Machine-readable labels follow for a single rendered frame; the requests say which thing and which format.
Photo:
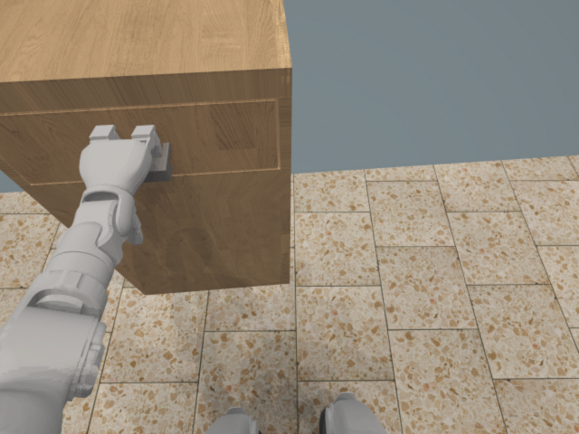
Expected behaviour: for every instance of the robot left hand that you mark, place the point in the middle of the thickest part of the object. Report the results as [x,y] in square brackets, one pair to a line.
[123,163]

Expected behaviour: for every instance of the drawer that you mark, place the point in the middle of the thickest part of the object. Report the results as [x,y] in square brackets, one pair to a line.
[213,136]

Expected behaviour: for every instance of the left robot upper arm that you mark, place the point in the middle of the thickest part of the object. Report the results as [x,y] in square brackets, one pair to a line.
[48,358]

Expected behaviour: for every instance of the handle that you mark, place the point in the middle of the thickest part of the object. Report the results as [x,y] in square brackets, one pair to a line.
[160,169]

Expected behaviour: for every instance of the left robot shin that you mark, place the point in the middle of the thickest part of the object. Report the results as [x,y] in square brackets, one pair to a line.
[236,410]

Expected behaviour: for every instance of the robot left forearm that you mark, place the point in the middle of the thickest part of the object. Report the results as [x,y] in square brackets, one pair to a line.
[79,271]

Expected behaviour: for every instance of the right robot shin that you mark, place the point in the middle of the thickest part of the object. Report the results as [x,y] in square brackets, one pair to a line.
[345,396]

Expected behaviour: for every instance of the cabinet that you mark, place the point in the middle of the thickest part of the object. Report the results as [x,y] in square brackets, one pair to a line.
[201,231]

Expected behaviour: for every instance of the robot shin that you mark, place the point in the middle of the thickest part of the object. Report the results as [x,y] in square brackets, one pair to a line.
[345,396]
[236,410]

